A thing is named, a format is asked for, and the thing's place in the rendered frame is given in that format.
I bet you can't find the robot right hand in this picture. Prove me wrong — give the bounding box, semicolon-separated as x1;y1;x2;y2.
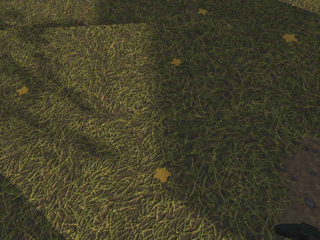
274;222;320;240

